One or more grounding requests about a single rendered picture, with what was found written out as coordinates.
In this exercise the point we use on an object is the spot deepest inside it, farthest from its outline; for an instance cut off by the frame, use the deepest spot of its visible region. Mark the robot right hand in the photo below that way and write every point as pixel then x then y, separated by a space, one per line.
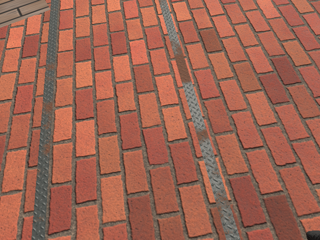
pixel 313 235

